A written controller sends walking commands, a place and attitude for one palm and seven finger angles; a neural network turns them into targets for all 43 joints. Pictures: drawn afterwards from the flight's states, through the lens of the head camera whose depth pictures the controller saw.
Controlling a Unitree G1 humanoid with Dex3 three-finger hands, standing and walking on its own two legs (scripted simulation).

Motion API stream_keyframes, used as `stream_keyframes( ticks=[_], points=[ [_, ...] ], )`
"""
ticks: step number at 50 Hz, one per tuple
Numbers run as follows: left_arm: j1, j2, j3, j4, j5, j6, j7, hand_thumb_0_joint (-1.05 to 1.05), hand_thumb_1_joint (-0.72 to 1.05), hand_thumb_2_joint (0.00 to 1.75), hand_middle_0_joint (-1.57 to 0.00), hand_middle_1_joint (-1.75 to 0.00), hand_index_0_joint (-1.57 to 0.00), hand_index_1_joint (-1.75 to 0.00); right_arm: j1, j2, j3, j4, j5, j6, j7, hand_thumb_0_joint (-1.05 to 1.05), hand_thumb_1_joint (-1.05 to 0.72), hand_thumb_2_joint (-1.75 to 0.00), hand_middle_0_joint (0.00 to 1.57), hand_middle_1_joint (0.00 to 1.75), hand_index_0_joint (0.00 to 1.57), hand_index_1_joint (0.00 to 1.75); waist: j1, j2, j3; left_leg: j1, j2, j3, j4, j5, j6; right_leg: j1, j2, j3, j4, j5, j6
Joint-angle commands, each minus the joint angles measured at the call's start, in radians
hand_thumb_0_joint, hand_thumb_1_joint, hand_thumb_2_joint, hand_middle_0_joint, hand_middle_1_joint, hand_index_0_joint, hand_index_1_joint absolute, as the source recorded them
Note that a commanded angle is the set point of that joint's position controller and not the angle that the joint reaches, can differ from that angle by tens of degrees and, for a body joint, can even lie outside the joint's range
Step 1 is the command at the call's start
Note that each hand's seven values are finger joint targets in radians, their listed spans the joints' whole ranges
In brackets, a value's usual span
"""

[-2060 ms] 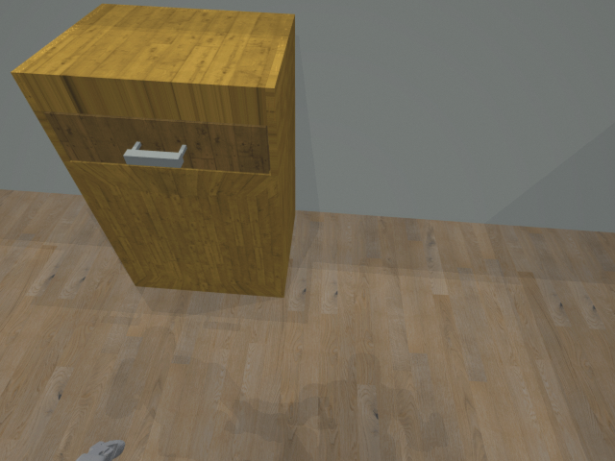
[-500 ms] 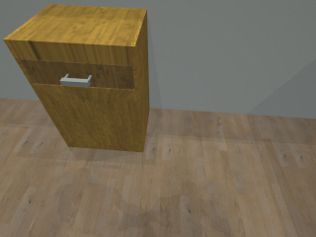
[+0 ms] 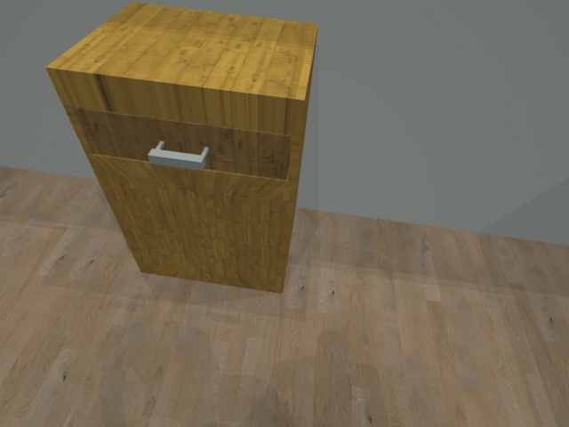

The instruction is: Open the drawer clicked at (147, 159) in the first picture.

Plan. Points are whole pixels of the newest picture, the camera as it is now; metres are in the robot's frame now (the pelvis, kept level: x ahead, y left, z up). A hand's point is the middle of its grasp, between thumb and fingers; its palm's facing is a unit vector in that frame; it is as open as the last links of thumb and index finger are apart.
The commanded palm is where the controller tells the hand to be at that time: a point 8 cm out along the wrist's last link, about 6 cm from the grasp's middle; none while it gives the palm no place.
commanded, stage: take the last steps up to it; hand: left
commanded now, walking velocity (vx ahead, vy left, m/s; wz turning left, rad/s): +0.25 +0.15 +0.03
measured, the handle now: (180, 153) +0.72 +0.30 -0.08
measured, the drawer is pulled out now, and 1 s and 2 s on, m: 0.00 0.00 0.00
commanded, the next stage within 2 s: come to a stop and stand still in 0.22 s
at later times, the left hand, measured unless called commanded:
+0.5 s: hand (177, 350) +0.27 +0.20 -0.16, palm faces +0.07 -0.98 -0.20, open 7.4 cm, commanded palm none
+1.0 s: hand (109, 380) +0.22 +0.31 -0.17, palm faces +0.08 -0.98 -0.19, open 7.4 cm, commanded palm none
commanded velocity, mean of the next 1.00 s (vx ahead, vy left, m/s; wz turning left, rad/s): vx -0.06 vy -0.02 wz -0.01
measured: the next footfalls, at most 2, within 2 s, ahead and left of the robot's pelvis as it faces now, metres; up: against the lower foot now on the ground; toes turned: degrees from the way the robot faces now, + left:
right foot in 0.42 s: +0.28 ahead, -0.03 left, +0.00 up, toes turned -7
left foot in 0.82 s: +0.23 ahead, +0.22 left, +0.00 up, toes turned +4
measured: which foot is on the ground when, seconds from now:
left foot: down 0.00-0.44, up 0.46-0.80, down 0.82-1.00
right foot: up 0.00-0.40, down 0.42-0.84, up 0.86-1.00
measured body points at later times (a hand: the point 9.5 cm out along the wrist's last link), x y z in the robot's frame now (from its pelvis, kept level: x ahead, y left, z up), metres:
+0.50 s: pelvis +0.18 +0.04 -0.01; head +0.20 +0.03 +0.44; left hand +0.27 +0.25 -0.15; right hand +0.11 -0.16 -0.17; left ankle +0.03 +0.10 -0.66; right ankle +0.24 -0.03 -0.73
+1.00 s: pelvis +0.18 +0.10 +0.01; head +0.21 +0.14 +0.46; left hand +0.21 +0.36 -0.16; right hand +0.26 -0.13 -0.12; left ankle +0.19 +0.22 -0.73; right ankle +0.15 -0.04 -0.64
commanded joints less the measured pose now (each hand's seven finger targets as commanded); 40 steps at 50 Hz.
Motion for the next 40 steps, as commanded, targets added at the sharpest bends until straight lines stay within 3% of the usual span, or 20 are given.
stream_keyframes(
  ticks=[1,3,5,8,13,15,17,19,20,21,22,23,24,26,28,29,33,36,38,40],
  points=[
    [-0.064,0.031,0.016,-0.099,0.005,-0.055,-0.010,0.00,0.90,0.90,-0.20,-0.30,-0.20,-0.30,0.085,-0.110,-0.015,-0.006,-0.001,-0.034,-0.026,0.00,-0.90,-0.90,0.20,0.30,0.20,0.30,-0.003,0.051,0.074,0.120,0.253,-0.345,-0.417,0.120,0.101,-0.280,-0.044,-0.012,0.138,0.169,0.004],
    [-0.034,0.016,0.013,-0.086,0.004,-0.048,-0.007,0.00,0.90,0.90,-0.20,-0.30,-0.20,-0.30,0.101,-0.088,-0.011,0.018,0.008,-0.046,-0.031,0.00,-0.90,-0.90,0.20,0.30,0.20,0.30,0.011,0.074,0.042,0.164,0.227,-0.263,-0.401,0.339,0.107,-0.269,-0.038,-0.025,0.103,0.202,0.018],
    [-0.045,0.012,0.016,-0.091,0.005,-0.043,-0.001,0.00,0.90,0.90,-0.20,-0.30,-0.20,-0.30,0.134,-0.063,-0.009,0.042,0.009,-0.050,-0.034,0.00,-0.90,-0.90,0.20,0.30,0.20,0.30,0.013,0.095,0.039,0.228,0.223,-0.232,-0.390,0.479,0.116,-0.301,-0.032,-0.038,0.064,0.208,0.029],
    [-0.114,0.006,0.017,-0.116,0.005,-0.041,0.003,0.00,0.90,0.90,-0.20,-0.30,-0.20,-0.30,0.176,-0.044,-0.012,0.065,0.008,-0.049,-0.039,0.00,-0.90,-0.90,0.20,0.30,0.20,0.30,-0.003,0.084,0.059,0.290,0.227,-0.215,-0.379,0.585,0.127,-0.346,-0.029,-0.050,-0.026,0.217,0.035],
    [-0.234,-0.020,0.015,-0.154,0.001,-0.043,0.010,0.00,0.90,0.90,-0.20,-0.30,-0.20,-0.30,0.233,-0.015,-0.010,0.099,0.001,-0.040,-0.045,0.00,-0.90,-0.90,0.20,0.30,0.20,0.30,-0.032,0.081,0.129,0.299,0.209,-0.172,-0.345,0.783,0.083,-0.300,0.007,-0.103,-0.221,0.235,0.017],
    [-0.236,-0.027,0.015,-0.161,-0.001,-0.044,0.016,0.00,0.90,0.90,-0.20,-0.30,-0.20,-0.30,0.225,-0.028,-0.013,0.104,0.002,-0.035,-0.046,0.00,-0.90,-0.90,0.20,0.30,0.20,0.30,-0.022,0.100,0.141,0.282,0.209,-0.150,-0.311,0.914,0.065,-0.229,0.029,-0.125,-0.276,0.217,-0.003],
    [-0.197,-0.028,0.013,-0.152,-0.002,-0.046,0.026,0.00,0.90,0.90,-0.20,-0.30,-0.20,-0.30,0.222,-0.027,-0.013,0.105,0.003,-0.029,-0.052,0.00,-0.90,-0.90,0.20,0.30,0.20,0.30,-0.001,0.072,0.142,0.257,0.211,-0.152,-0.230,1.172,0.030,-0.141,0.076,-0.147,-0.313,0.214,-0.023],
    [-0.066,-0.007,0.019,-0.118,-0.002,-0.048,0.042,0.00,0.90,0.90,-0.20,-0.30,-0.20,-0.30,0.173,-0.060,-0.020,0.090,0.012,-0.023,-0.065,0.00,-0.90,-0.90,0.20,0.30,0.20,0.30,0.068,0.057,0.082,0.239,0.205,-0.142,-0.087,1.356,-0.037,0.024,0.099,-0.139,-0.408,0.319,-0.033],
    [0.027,0.026,0.029,-0.100,0.000,-0.052,0.048,0.00,0.90,0.90,-0.20,-0.30,-0.20,-0.30,0.137,-0.090,-0.031,0.073,0.021,-0.021,-0.067,0.00,-0.90,-0.90,0.20,0.30,0.20,0.30,0.117,0.066,0.044,0.212,0.180,-0.135,0.025,1.304,-0.073,0.129,0.084,-0.116,-0.501,0.425,-0.049],
    [0.113,0.088,0.041,-0.079,0.008,-0.060,0.058,0.00,0.90,0.90,-0.20,-0.30,-0.20,-0.30,0.128,-0.091,-0.042,0.055,0.036,-0.015,-0.065,0.00,-0.90,-0.90,0.20,0.30,0.20,0.30,0.149,-0.002,-0.042,0.091,0.104,-0.127,0.289,1.067,-0.120,0.300,-0.046,0.030,-0.555,0.745,-0.131],
    [0.172,0.136,0.056,-0.067,0.002,-0.064,0.069,0.00,0.90,0.90,-0.20,-0.30,-0.20,-0.30,0.147,-0.025,-0.041,0.029,0.041,-0.013,-0.056,0.00,-0.90,-0.90,0.20,0.30,0.20,0.30,0.128,-0.101,-0.144,-0.136,-0.081,-0.068,0.629,0.066,-0.157,0.477,-0.330,0.358,-0.542,1.372,-0.294],
    [0.134,0.146,0.048,-0.074,-0.016,-0.060,0.065,0.00,0.90,0.90,-0.20,-0.30,-0.20,-0.30,0.134,-0.021,-0.044,0.028,0.036,0.003,-0.064,0.00,-0.90,-0.90,0.20,0.30,0.20,0.30,0.086,-0.020,-0.171,-0.095,-0.068,-0.175,0.713,-0.297,-0.090,0.385,-0.419,0.347,-0.586,1.494,-0.351],
    [0.025,0.116,0.038,-0.100,-0.014,-0.054,0.067,0.00,0.90,0.90,-0.20,-0.30,-0.20,-0.30,0.080,0.015,-0.043,0.027,0.028,0.027,-0.060,0.00,-0.90,-0.90,0.20,0.30,0.20,0.30,0.057,-0.009,-0.076,-0.084,-0.028,-0.221,0.714,-0.272,-0.072,0.240,-0.375,0.290,-0.634,1.327,-0.319],
    [-0.109,0.076,0.026,-0.144,-0.012,-0.044,0.067,0.00,0.90,0.90,-0.20,-0.30,-0.20,-0.30,0.037,0.030,-0.044,0.011,0.016,0.065,-0.047,0.00,-0.90,-0.90,0.20,0.30,0.20,0.30,0.004,0.027,0.036,-0.096,0.007,-0.209,0.719,-0.195,-0.082,0.029,-0.291,0.158,-0.700,1.116,-0.242],
    [-0.177,0.055,0.023,-0.177,-0.006,-0.038,0.069,0.00,0.90,0.90,-0.20,-0.30,-0.20,-0.30,0.036,0.046,-0.046,0.000,0.012,0.093,-0.037,0.00,-0.90,-0.90,0.20,0.30,0.20,0.30,-0.036,0.019,0.055,-0.073,0.014,-0.185,0.640,-0.166,-0.098,-0.072,-0.237,0.058,-0.727,0.990,-0.197],
    [-0.192,0.071,0.028,-0.187,-0.004,-0.035,0.065,0.00,0.90,0.90,-0.20,-0.30,-0.20,-0.30,0.036,0.040,-0.046,-0.006,0.011,0.100,-0.033,0.00,-0.90,-0.90,0.20,0.30,0.20,0.30,-0.043,-0.029,0.046,-0.076,0.018,-0.168,0.594,-0.148,-0.106,-0.068,-0.220,0.022,-0.727,0.954,-0.184],
    [-0.174,0.111,0.042,-0.198,0.001,-0.022,0.048,0.00,0.90,0.90,-0.20,-0.30,-0.20,-0.30,-0.024,0.005,-0.047,-0.039,0.008,0.094,-0.024,0.00,-0.90,-0.90,0.20,0.30,0.20,0.30,-0.016,-0.114,-0.056,-0.095,0.020,-0.111,0.415,-0.100,-0.123,0.070,-0.166,0.002,-0.674,0.919,-0.170],
    [-0.159,0.136,0.052,-0.202,0.007,-0.013,0.040,0.00,0.90,0.90,-0.20,-0.30,-0.20,-0.30,-0.081,-0.021,-0.046,-0.068,0.010,0.079,-0.026,0.00,-0.90,-0.90,0.20,0.30,0.20,0.30,0.009,-0.159,-0.117,-0.083,0.020,-0.092,0.272,-0.105,-0.123,0.168,-0.163,0.031,-0.630,0.899,-0.173],
    [-0.159,0.140,0.054,-0.202,0.008,-0.007,0.035,0.00,0.90,0.90,-0.20,-0.30,-0.20,-0.30,-0.074,-0.032,-0.046,-0.070,0.011,0.066,-0.028,0.00,-0.90,-0.90,0.20,0.30,0.20,0.30,0.000,-0.166,-0.134,-0.028,0.015,-0.071,0.116,-0.035,-0.118,0.179,-0.144,0.036,-0.589,0.849,-0.151],
    [-0.173,0.129,0.053,-0.204,-0.003,0.002,0.032,0.00,0.90,0.90,-0.20,-0.30,-0.20,-0.30,-0.016,-0.058,-0.049,-0.050,0.009,0.051,-0.028,0.00,-0.90,-0.90,0.20,0.30,0.20,0.30,-0.039,-0.119,-0.141,0.137,0.046,-0.074,-0.134,0.195,-0.111,0.101,-0.109,0.011,-0.509,0.649,-0.079]
  ],
)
